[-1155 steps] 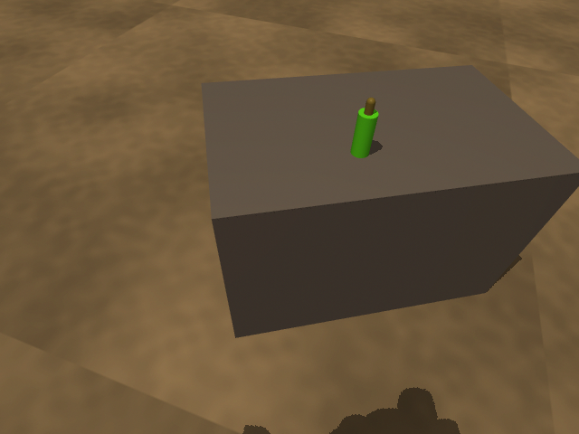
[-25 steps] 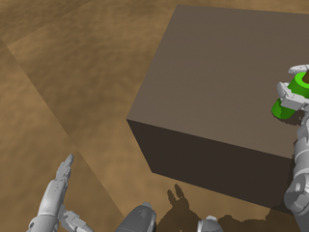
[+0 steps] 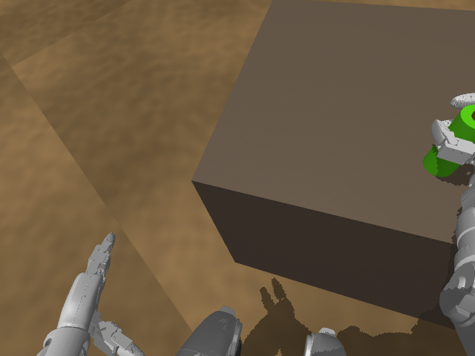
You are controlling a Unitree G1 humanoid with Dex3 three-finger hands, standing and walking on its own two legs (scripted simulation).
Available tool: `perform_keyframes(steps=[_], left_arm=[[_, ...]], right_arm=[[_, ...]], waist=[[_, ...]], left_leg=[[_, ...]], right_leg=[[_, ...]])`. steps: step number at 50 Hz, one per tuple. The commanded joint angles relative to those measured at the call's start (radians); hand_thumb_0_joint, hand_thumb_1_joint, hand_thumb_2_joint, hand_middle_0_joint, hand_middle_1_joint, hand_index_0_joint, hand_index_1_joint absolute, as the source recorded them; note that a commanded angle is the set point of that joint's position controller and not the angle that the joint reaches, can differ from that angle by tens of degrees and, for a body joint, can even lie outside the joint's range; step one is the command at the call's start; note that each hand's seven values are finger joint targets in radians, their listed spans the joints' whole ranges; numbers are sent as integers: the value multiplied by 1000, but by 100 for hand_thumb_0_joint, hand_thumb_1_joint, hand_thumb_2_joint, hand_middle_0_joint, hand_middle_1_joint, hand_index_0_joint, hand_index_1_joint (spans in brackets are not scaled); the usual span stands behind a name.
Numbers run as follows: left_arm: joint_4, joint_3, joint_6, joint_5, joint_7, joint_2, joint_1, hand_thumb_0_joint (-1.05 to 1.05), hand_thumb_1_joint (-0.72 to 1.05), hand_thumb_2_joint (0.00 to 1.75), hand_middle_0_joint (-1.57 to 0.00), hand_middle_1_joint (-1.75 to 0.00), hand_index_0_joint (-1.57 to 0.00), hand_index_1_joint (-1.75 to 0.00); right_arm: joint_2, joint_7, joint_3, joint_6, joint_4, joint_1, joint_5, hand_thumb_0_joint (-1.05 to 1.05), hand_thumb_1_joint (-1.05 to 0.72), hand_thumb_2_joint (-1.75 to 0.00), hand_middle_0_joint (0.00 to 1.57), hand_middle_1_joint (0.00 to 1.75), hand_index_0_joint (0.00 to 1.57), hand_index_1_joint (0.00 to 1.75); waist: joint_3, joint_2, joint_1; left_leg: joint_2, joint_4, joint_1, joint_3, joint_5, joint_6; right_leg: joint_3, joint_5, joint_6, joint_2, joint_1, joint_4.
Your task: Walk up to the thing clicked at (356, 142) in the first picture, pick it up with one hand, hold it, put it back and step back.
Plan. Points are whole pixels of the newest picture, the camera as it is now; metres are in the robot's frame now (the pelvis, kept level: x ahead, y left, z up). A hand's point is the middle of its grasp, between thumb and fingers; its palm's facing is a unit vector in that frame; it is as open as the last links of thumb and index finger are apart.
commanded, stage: loosen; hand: right
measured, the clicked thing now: (464, 135) +0.51 -0.24 +0.05
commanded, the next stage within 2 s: open in 0.36 s
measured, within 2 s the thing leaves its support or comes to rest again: neither
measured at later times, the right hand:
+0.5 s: hand (459, 132) +0.51 -0.23 +0.06, palm faces +0.23 +0.97 +0.01, open 7.4 cm
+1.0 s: hand (458, 131) +0.52 -0.23 +0.05, palm faces +0.24 +0.97 +0.00, open 9.3 cm
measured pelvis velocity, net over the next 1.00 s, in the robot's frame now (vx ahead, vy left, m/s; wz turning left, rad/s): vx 0.00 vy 0.00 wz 0.00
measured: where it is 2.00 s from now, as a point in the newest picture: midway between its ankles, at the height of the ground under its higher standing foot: outside the picture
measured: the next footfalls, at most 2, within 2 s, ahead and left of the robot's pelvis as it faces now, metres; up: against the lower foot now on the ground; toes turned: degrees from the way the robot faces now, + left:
none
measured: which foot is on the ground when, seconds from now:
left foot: down 0.00-1.00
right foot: down 0.00-1.00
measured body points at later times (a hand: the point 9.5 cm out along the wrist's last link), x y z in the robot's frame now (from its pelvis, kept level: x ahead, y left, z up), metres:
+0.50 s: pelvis -0.01 +0.00 -0.01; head +0.12 -0.04 +0.42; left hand +0.15 +0.27 +0.01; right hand +0.50 -0.28 +0.06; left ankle +0.02 +0.14 -0.65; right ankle +0.03 -0.12 -0.65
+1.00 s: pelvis +0.00 +0.00 +0.00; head +0.13 -0.04 +0.43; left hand +0.16 +0.27 +0.01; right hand +0.50 -0.28 +0.06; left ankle +0.02 +0.14 -0.65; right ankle +0.03 -0.12 -0.65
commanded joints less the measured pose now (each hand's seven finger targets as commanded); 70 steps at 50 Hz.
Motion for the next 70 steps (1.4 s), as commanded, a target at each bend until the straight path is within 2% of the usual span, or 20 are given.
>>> perform_keyframes(steps=[1,15,18,25,36,38,41,44,46,48,50,51,53,57,60,62,64,68,69,70], left_arm=[[-204,106,-44,-3,12,170,27,0,-51,2,-6,-6,-7,-5],[-220,111,-30,-4,15,174,24,0,-53,3,-6,-6,-7,-5],[-215,135,-28,-7,19,196,21,0,-56,5,-6,-5,-6,-6],[-210,111,-31,-5,19,175,51,0,-53,4,-6,-6,-7,-5],[-189,132,-31,-4,25,189,38,0,-52,3,-6,-6,-7,-5],[-222,133,-30,-5,25,199,8,0,-56,5,-6,-5,-5,-5],[-169,103,-30,-2,19,157,23,0,-54,4,-6,-6,-6,-5],[-190,109,-28,1,22,177,10,0,-59,6,-6,-5,-5,-6],[-146,98,-23,-1,18,156,46,0,-51,3,-6,-5,-6,-5],[-209,117,-27,-2,23,189,2,0,-59,6,-6,-5,-5,-6],[-163,98,-19,-2,20,165,42,0,-52,3,-6,-5,-6,-5],[-155,94,-17,-7,17,160,49,0,-52,3,-6,-6,-7,-5],[-208,120,-20,-12,24,197,-4,0,-52,3,-6,-5,-6,-5],[-156,96,-3,-26,25,175,40,0,-52,3,-6,-5,-6,-5],[-134,107,-1,-31,34,197,19,0,-52,3,-6,-5,-6,-4],[-71,51,3,-41,27,143,21,0,-53,3,-6,-5,-6,-5],[-104,48,-10,-47,35,144,-48,0,-53,2,-6,-5,-6,-4],[21,19,-14,-58,35,132,9,0,-54,2,-6,-5,-6,-4],[-17,24,-25,-62,38,142,-43,0,-57,7,-8,-7,-7,-8],[-30,17,0,-66,32,153,-70,0,-54,5,-8,-7,-7,-7]], right_arm=[[-236,-6,-10,-47,-178,-384,3,0,-54,-111,137,126,137,126],[-231,-12,-2,-23,-213,-399,-5,0,-15,-59,116,85,114,85],[-240,-16,-6,-18,-157,-375,-5,0,-19,-73,121,97,121,97],[-229,-14,1,-18,-193,-389,-1,0,-5,-48,108,73,107,73],[-274,-26,-25,-43,-255,-406,3,0,-8,-51,66,60,65,60],[-294,-34,-32,-48,-298,-432,4,0,-6,-51,75,62,74,62],[-216,-25,1,-47,-229,-405,6,0,-6,-45,86,61,84,61],[-285,-26,-24,-55,-258,-417,-4,0,-6,-47,78,67,76,67],[-254,-17,-11,-52,-201,-415,3,0,-9,-54,68,60,66,60],[-341,-21,-45,-60,-307,-475,-3,0,-6,-49,72,67,71,67],[-271,-7,-15,-39,-189,-401,-1,0,-10,-56,65,60,64,60],[-265,0,-13,-33,-192,-383,4,0,-11,-54,63,59,62,59],[-389,-2,-63,-42,-322,-471,1,0,-10,-53,61,58,60,58],[-380,24,-55,2,-280,-416,13,0,-8,-49,58,53,57,53],[-467,34,-82,27,-334,-457,18,0,-3,-43,52,47,51,47],[-406,56,-55,62,-259,-390,30,0,5,-37,46,41,45,41],[-452,68,-59,72,-336,-502,31,0,10,-34,40,36,39,36],[-392,120,-11,132,-231,-424,48,0,18,-22,29,24,28,24],[-411,127,-16,139,-256,-464,50,0,26,-14,21,16,20,16],[-612,67,-51,185,-157,-365,-57,0,32,-6,13,8,12,8]], waist=[[-484,-159,11],[-492,-194,11],[-429,-162,18],[-472,-179,18],[-503,-213,8],[-537,-212,0],[-476,-205,8],[-524,-231,2],[-468,-218,14],[-578,-233,3],[-503,-203,19],[-474,-195,9],[-590,-231,-9],[-543,-241,-32],[-562,-259,-52],[-444,-227,-64],[-524,-234,-64],[-387,-194,-66],[-427,-202,-72],[-415,-182,-165]], left_leg=[[-34,-108,180,20,314,40],[-35,-97,153,25,286,44],[-38,-105,131,32,238,46],[-39,-100,135,30,266,44],[-40,-102,142,39,282,49],[-38,-109,195,35,301,47],[-40,-103,149,34,313,47],[-40,-102,163,34,323,50],[-40,-112,154,32,315,49],[-37,-113,209,25,358,45],[-39,-121,194,28,356,43],[-38,-126,201,29,359,42],[-34,-131,243,22,382,42],[-36,-167,285,27,391,42],[-32,-196,333,18,422,38],[-31,-219,332,20,389,41],[-28,-241,386,9,427,35],[-28,-276,372,16,407,38],[-26,-282,382,16,412,36],[-18,-314,430,9,385,39]], right_leg=[[1,298,-20,19,365,-124],[5,274,-16,15,368,-124],[9,222,-14,15,330,-138],[6,256,-15,15,367,-125],[12,305,-11,14,421,-131],[8,303,-13,18,421,-139],[8,343,-14,18,407,-126],[11,377,-9,14,448,-129],[7,352,-11,18,418,-129],[7,393,-14,19,466,-125],[1,379,-17,21,429,-124],[2,379,-18,23,417,-129],[3,411,-16,21,482,-133],[-3,434,-12,26,511,-176],[-12,463,-13,26,554,-194],[-13,412,-12,28,498,-233],[-20,434,-16,27,562,-240],[-16,436,-12,26,549,-297],[-15,454,-12,24,593,-303],[-35,425,-4,37,568,-328]])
